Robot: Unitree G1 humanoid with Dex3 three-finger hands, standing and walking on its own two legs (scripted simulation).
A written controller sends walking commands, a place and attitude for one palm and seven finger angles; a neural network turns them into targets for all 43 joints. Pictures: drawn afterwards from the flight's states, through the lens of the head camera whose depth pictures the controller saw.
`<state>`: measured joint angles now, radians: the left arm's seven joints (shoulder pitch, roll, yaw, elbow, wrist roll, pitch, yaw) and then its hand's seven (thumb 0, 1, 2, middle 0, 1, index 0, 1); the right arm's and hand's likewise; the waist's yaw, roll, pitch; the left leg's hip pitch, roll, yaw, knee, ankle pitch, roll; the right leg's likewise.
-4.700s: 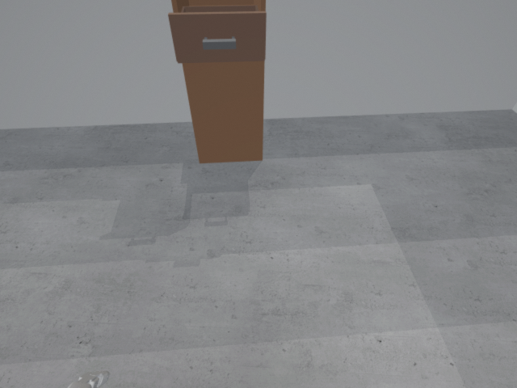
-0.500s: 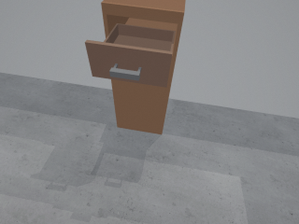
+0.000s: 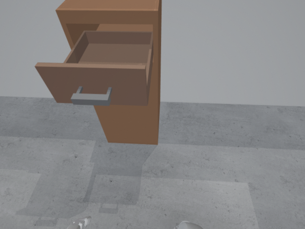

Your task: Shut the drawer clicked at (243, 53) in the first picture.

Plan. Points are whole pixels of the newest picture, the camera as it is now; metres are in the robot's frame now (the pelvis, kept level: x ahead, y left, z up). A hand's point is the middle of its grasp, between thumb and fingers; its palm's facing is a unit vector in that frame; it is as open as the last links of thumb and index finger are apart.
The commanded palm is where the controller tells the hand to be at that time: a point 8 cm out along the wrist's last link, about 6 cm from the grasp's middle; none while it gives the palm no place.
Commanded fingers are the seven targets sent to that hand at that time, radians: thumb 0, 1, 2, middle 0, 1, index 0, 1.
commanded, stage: take the last steps up to it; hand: left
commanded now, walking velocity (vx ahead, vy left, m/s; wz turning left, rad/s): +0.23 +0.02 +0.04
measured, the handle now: (93, 94) +0.49 +0.20 +0.07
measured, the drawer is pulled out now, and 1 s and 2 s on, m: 0.27 0.27 0.27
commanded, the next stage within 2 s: come to a stop and stand still in 0.30 s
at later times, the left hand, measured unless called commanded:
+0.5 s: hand out of the picture +0.07 +0.19 -0.17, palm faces +0.12 -0.99 -0.12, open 7.4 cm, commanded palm none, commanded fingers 0.00 0.90 0.90 -0.20 -0.30 -0.20 -0.30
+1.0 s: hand (102, 222) +0.17 +0.16 -0.14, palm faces +0.00 -0.96 -0.28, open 7.4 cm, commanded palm none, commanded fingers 0.00 0.90 0.90 -0.20 -0.30 -0.20 -0.30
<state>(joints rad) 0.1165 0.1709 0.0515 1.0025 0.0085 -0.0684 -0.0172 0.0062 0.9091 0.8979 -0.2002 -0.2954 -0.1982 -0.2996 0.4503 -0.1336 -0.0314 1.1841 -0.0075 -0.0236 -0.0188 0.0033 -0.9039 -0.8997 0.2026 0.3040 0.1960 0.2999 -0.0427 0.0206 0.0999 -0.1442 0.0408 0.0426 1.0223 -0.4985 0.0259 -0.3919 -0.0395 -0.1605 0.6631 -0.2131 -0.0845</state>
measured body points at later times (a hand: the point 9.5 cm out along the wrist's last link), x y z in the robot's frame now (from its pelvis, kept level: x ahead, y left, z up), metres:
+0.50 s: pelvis +0.13 +0.04 +0.02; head +0.13 +0.06 +0.47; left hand +0.07 +0.25 -0.15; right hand +0.20 -0.19 -0.12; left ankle +0.15 +0.13 -0.72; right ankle +0.10 -0.08 -0.71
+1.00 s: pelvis +0.11 -0.03 +0.02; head +0.11 -0.07 +0.47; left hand +0.17 +0.21 -0.12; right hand +0.13 -0.27 -0.16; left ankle +0.13 +0.12 -0.70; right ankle +0.12 -0.14 -0.72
